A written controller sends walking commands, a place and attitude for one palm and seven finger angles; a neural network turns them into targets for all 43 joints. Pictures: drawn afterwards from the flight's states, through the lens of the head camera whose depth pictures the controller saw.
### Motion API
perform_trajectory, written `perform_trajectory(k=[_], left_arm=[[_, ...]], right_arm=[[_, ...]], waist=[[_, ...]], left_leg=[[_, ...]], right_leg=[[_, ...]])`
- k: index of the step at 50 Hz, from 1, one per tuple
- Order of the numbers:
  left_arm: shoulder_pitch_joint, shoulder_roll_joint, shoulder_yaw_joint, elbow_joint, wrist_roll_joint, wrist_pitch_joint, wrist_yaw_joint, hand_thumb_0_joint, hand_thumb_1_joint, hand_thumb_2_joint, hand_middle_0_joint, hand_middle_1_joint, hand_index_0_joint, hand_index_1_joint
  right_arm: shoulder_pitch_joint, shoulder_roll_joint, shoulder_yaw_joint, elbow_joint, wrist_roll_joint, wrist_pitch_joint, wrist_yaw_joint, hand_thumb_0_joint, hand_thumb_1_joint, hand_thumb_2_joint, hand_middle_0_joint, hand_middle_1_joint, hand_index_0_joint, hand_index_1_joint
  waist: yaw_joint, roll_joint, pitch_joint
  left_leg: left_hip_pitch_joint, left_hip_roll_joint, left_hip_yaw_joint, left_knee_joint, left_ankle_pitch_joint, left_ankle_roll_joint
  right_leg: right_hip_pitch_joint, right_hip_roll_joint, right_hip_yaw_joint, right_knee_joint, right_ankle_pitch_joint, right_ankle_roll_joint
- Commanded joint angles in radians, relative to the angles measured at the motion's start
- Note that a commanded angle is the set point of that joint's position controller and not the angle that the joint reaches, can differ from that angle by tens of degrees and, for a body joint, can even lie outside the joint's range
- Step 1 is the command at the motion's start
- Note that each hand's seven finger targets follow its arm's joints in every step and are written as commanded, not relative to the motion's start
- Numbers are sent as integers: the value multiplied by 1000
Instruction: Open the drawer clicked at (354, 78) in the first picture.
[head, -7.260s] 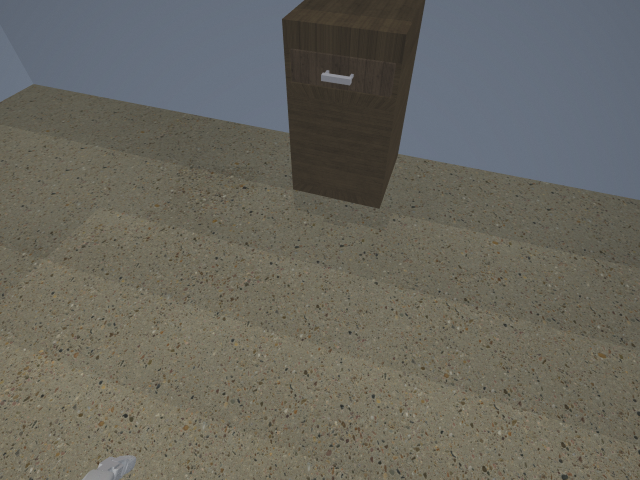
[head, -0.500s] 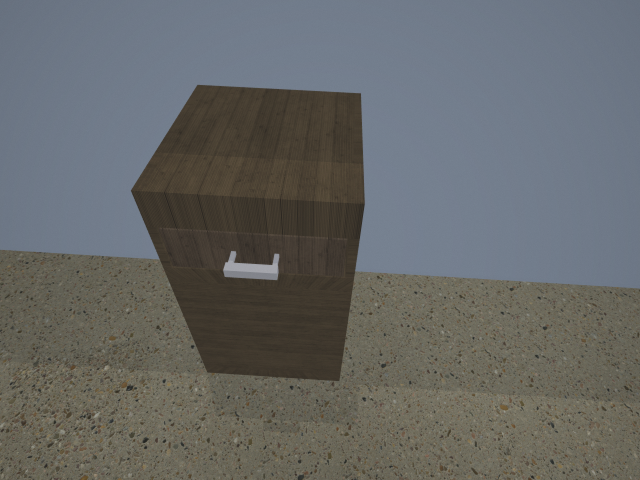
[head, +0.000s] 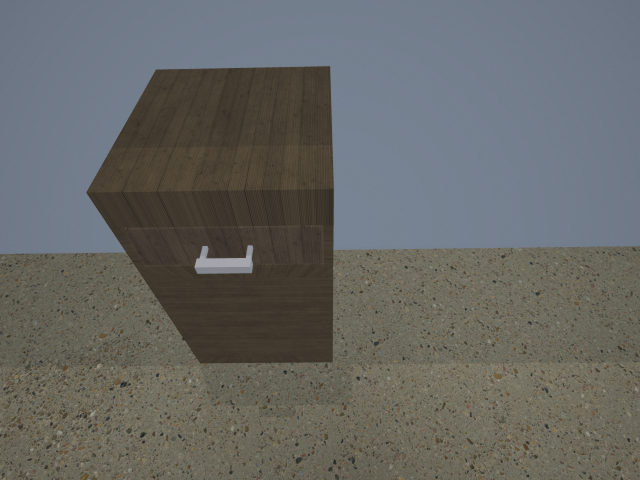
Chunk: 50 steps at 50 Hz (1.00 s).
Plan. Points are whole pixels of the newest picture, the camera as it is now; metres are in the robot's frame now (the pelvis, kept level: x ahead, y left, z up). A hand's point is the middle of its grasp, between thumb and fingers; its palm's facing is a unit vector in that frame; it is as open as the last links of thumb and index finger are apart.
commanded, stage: come to a stop and stand still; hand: left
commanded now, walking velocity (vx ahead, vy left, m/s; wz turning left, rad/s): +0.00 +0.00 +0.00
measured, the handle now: (225, 258) +0.54 +0.22 -0.15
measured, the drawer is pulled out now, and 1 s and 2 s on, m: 0.00 0.00 0.00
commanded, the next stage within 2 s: none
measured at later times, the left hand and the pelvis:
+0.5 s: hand out of the picture +0.01 +0.14 -0.16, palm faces +0.11 -0.96 -0.24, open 7.3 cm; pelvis +0.04 -0.03 +0.01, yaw +2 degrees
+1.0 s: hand out of the picture +0.03 +0.16 -0.16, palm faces +0.04 -0.97 -0.22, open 7.3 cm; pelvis +0.02 -0.02 +0.00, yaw +1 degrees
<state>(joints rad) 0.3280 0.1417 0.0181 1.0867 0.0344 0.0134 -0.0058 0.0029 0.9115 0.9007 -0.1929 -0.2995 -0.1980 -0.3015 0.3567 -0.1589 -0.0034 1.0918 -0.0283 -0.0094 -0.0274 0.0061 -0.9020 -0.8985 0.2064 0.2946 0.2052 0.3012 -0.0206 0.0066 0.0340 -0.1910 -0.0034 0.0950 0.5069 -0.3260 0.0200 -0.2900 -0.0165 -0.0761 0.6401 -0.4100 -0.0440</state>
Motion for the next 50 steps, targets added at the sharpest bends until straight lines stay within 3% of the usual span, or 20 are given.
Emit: perform_trajectory(k=[1,2,3,5,7,8,15,23,26,29,30,31,32,33,36,40,42,44,46,50], left_arm=[[184,114,27,11,1,-44,14,0,900,900,-200,-300,-200,-300],[226,152,35,16,-10,-47,26,0,900,900,-200,-300,-200,-300],[213,139,28,17,-14,-56,32,0,900,900,-200,-300,-200,-300],[115,82,8,5,-14,-71,41,0,900,900,-200,-300,-200,-300],[86,75,1,-4,-13,-78,47,0,900,900,-200,-300,-200,-300],[87,88,3,-4,-13,-78,49,0,900,900,-200,-300,-200,-300],[153,144,35,-19,-11,-42,64,0,900,900,-200,-300,-200,-300],[125,148,47,-76,0,-30,64,0,900,900,-200,-300,-200,-300],[115,162,47,-92,1,-28,61,0,900,900,-200,-300,-200,-300],[69,180,45,-108,-8,-26,57,0,900,900,-200,-300,-200,-300],[65,170,41,-115,-13,-25,56,0,900,900,-200,-300,-200,-300],[72,135,34,-122,-20,-23,55,0,900,900,-200,-300,-200,-300],[84,88,19,-132,-23,-20,56,0,900,900,-200,-300,-200,-300],[87,90,18,-132,-16,-17,60,0,900,900,-200,-300,-200,-300],[54,91,21,-91,-18,5,54,0,900,900,-200,-300,-200,-300],[95,57,10,-54,-7,0,42,0,900,900,-200,-300,-200,-300],[92,88,9,-50,-3,-13,41,0,900,900,-200,-300,-200,-300],[36,132,5,-72,-9,-22,36,0,900,900,-200,-300,-200,-300],[-23,142,9,-79,-16,-30,36,0,900,900,-200,-300,-200,-300],[-13,110,1,-66,-22,-30,33,0,900,900,-200,-300,-200,-300]], right_arm=[[4,-63,-17,-54,13,-26,-4,0,-900,-900,200,300,200,300],[-37,-40,-10,-75,12,-21,0,0,-900,-900,200,300,200,300],[-59,-54,-14,-69,8,-17,1,0,-900,-900,200,300,200,300],[-24,-22,-5,-32,13,-10,-1,0,-900,-900,200,300,200,300],[11,10,3,-3,23,-1,2,0,-900,-900,200,300,200,300],[9,11,4,-1,26,5,2,0,-900,-900,200,300,200,300],[-103,-52,-31,-80,23,44,-3,0,-900,-900,200,300,200,300],[-201,-57,-39,-159,18,51,8,0,-900,-900,200,300,200,300],[-215,-53,-34,-176,21,44,11,0,-900,-900,200,300,200,300],[-99,-61,-31,-150,19,30,4,0,-900,-900,200,300,200,300],[-53,-81,-33,-133,14,21,3,0,-900,-900,200,300,200,300],[-25,-132,-41,-136,7,11,0,0,-900,-900,200,300,200,300],[-27,-165,-43,-144,15,8,-1,0,-900,-900,200,300,200,300],[-60,-156,-32,-151,17,13,-1,0,-900,-900,200,300,200,300],[-179,-124,-12,-168,10,11,-10,0,-900,-900,200,300,200,300],[-179,-128,-22,-161,8,16,3,0,-900,-900,200,300,200,300],[-166,-108,-18,-152,16,17,6,0,-900,-900,200,300,200,300],[-128,-85,-13,-142,16,19,13,0,-900,-900,200,300,200,300],[-87,-73,-12,-108,11,25,14,0,-900,-900,200,300,200,300],[-31,-72,1,-60,9,14,10,0,-900,-900,200,300,200,300]], waist=[[81,-218,14],[99,-286,25],[92,-210,49],[33,-96,96],[13,-20,44],[14,-42,22],[60,-117,-22],[57,-112,-10],[56,-126,-23],[2,-110,-79],[-9,-86,-110],[-10,31,-142],[13,184,-122],[27,130,-91],[62,152,-8],[79,20,-13],[72,-68,14],[28,-95,48],[4,-201,47],[9,-27,71]], left_leg=[[-362,49,-21,124,-156,47],[-405,11,16,301,-252,27],[-380,32,-51,422,-255,27],[-322,67,-93,452,-152,11],[-250,59,-74,386,-112,-7],[-235,51,-64,357,-95,-15],[-316,1,-61,374,-72,-42],[-317,-5,-83,374,-82,-37],[-240,-11,-60,256,-61,-28],[-26,-29,-27,13,130,-14],[96,19,-40,-54,316,3],[198,168,-191,-58,633,75],[198,328,-344,-97,979,194],[142,337,-257,-108,995,237],[-95,280,-277,-194,591,219],[-191,207,-234,-210,126,151],[-219,132,-200,-172,-34,77],[-109,51,-136,-110,-33,20],[-18,43,-97,-45,64,2],[-15,79,-138,-135,94,10]], right_leg=[[313,-198,295,-303,56,-60],[291,-337,458,-414,115,-128],[207,-355,464,-432,237,-151],[133,-315,332,-386,633,-139],[161,-263,186,-318,948,-118],[184,-253,142,-294,1052,-109],[303,-280,155,-203,1260,-81],[258,-293,178,-201,1092,-159],[235,-269,165,-186,1052,-154],[177,-214,118,-86,937,-104],[123,-176,99,-17,808,-72],[18,-91,50,81,512,-21],[-72,-14,6,205,-95,24],[-68,-16,48,277,-230,22],[15,-53,82,243,-146,31],[145,-39,36,-15,68,40],[161,-65,108,-206,107,31],[-7,-161,222,-334,-48,-21],[-83,-174,244,-392,-72,-39],[-56,-102,155,-347,-13,-13]])
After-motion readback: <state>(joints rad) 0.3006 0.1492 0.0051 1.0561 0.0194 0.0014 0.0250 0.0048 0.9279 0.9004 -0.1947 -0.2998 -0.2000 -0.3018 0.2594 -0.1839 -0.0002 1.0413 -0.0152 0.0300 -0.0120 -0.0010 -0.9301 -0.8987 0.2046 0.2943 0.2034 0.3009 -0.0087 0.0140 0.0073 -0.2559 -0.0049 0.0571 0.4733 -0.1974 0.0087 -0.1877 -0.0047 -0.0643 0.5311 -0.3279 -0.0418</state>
